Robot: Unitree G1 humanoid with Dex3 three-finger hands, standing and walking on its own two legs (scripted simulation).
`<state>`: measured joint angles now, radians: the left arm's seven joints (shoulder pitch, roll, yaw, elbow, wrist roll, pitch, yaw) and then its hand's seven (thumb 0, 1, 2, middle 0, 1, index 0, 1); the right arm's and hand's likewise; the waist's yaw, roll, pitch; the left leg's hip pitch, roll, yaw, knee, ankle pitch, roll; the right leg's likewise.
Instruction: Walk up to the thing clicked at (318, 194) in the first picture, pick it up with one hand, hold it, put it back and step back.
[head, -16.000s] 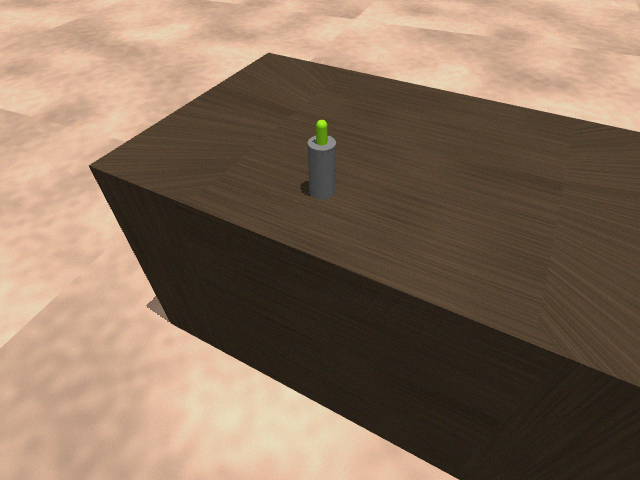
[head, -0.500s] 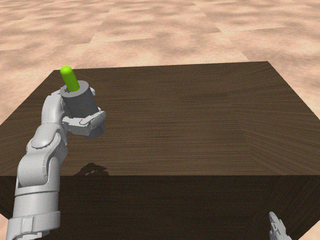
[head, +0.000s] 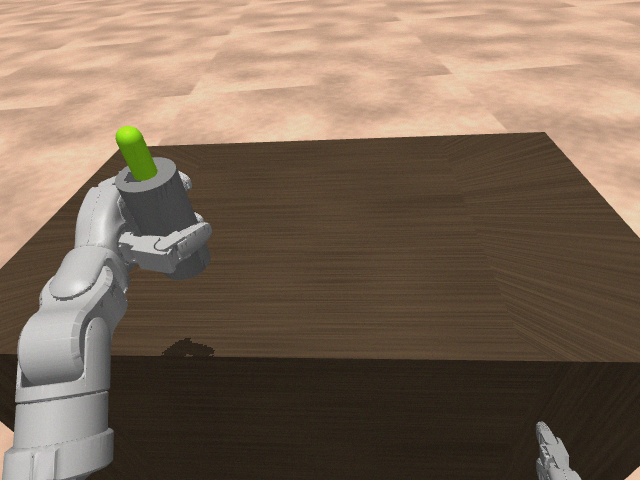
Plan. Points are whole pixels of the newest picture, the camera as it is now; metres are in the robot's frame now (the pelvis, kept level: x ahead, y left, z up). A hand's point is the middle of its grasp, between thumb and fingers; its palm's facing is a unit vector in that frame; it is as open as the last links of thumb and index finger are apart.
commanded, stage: hold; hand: left
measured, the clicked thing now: (160, 204) +0.34 +0.17 +0.26
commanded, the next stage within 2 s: none
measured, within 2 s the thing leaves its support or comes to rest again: neither
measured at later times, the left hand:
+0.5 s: hand (167, 218) +0.34 +0.17 +0.25, palm faces +0.09 -1.00 -0.02, open 8.5 cm
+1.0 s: hand (161, 213) +0.33 +0.17 +0.26, palm faces +0.08 -1.00 -0.02, open 8.5 cm
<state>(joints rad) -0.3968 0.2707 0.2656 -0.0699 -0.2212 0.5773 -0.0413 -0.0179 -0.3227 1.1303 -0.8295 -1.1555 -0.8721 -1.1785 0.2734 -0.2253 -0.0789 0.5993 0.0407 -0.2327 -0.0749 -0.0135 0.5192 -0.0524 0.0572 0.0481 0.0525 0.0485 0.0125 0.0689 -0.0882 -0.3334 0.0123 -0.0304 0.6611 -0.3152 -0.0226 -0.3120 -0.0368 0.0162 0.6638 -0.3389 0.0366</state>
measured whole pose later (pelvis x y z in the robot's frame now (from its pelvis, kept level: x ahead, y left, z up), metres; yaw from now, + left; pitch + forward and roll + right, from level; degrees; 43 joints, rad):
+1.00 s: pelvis +0.00 +0.00 +0.00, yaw +0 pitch -1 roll +0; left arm -0.41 0.28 0.29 -0.17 -0.25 0.70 -0.06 -0.02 -0.31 1.13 -0.82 -1.17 -0.86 -1.19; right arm 0.26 -0.24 -0.09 0.65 0.05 -0.26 -0.08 -0.01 0.53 -0.05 0.06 0.05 0.05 0.05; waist 0.03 0.08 -0.09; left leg -0.32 0.01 -0.03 0.65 -0.31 -0.02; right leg -0.30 -0.04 0.01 0.65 -0.34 0.04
